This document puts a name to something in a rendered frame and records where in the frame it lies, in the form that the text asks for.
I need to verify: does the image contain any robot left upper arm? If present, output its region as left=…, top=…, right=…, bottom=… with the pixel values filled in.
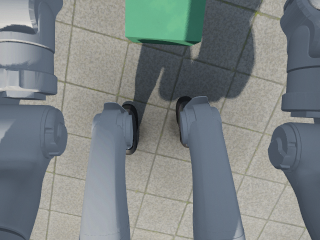
left=0, top=104, right=68, bottom=240

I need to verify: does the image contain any right robot thigh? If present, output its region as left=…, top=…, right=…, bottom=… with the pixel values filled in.
left=180, top=103, right=246, bottom=240

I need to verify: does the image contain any robot left shin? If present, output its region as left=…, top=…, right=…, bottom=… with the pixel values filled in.
left=91, top=102, right=133, bottom=150

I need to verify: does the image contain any left robot forearm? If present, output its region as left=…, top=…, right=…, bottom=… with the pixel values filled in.
left=0, top=0, right=63, bottom=105

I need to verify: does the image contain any right robot forearm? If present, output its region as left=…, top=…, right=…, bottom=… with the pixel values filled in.
left=280, top=0, right=320, bottom=124

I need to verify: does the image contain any robot right upper arm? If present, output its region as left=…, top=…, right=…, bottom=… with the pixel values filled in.
left=268, top=122, right=320, bottom=240

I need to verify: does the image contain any carton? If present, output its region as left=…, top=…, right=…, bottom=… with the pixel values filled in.
left=125, top=0, right=206, bottom=46

